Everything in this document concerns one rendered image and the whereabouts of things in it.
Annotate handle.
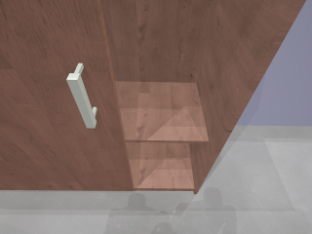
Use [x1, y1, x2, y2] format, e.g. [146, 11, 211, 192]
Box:
[66, 63, 98, 129]

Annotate wardrobe door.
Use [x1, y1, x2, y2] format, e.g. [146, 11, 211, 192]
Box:
[0, 0, 134, 191]

